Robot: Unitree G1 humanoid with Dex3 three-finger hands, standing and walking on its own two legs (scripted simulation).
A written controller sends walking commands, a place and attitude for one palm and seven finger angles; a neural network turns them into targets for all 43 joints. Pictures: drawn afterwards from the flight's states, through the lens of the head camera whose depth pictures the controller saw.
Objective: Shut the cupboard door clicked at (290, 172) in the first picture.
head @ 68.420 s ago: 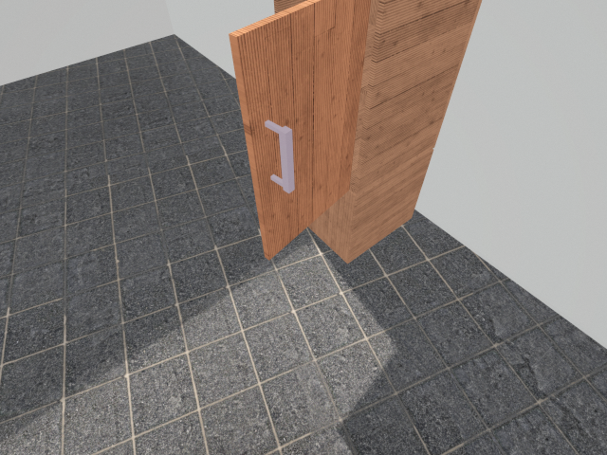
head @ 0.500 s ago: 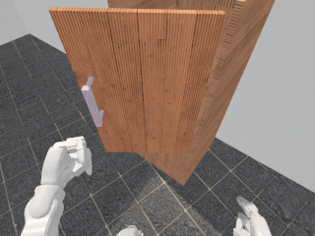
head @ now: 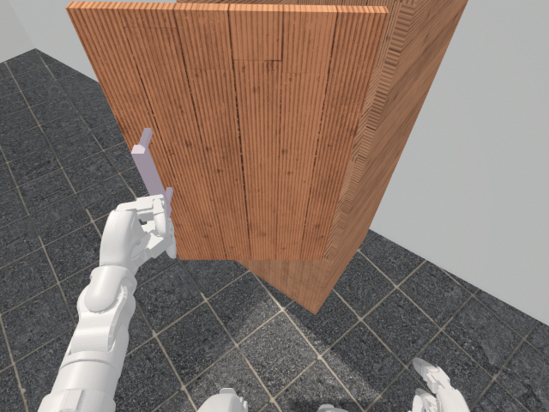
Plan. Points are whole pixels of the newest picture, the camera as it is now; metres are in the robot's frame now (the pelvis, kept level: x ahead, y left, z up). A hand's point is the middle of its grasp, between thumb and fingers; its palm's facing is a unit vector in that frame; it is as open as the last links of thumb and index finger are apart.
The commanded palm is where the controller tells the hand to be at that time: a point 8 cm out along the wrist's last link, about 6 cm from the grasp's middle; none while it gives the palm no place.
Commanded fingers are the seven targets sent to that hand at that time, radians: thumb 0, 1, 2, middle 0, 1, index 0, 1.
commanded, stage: bring the fist close to the handle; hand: left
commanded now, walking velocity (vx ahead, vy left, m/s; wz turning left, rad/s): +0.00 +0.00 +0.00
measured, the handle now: (156, 175) +0.47 +0.21 +0.06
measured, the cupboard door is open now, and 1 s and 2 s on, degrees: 36 31 18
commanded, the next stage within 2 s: push the door shut along its arc in 0.44 s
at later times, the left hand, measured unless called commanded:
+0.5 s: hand (164, 232) +0.35 +0.17 +0.07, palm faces +0.02 -1.00 -0.04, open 3.1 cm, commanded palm +0.33 +0.22 +0.06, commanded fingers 0.00 0.90 0.90 -1.30 -1.50 -1.30 -1.50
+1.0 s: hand (173, 196) +0.42 +0.17 +0.07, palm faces -0.11 -0.99 -0.03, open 3.1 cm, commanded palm +0.40 +0.21 +0.06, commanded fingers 0.00 0.90 0.90 -1.30 -1.50 -1.30 -1.50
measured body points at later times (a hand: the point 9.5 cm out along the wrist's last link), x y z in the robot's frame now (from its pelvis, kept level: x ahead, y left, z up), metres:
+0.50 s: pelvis +0.00 +0.00 +0.00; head +0.05 +0.00 +0.45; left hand +0.35 +0.22 +0.07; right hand +0.12 -0.25 -0.10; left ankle +0.04 +0.10 -0.68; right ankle -0.01 -0.10 -0.68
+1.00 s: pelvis -0.01 +0.01 -0.01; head +0.07 +0.01 +0.44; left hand +0.42 +0.22 +0.07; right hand +0.07 -0.26 -0.12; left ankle +0.04 +0.10 -0.68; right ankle -0.01 -0.10 -0.68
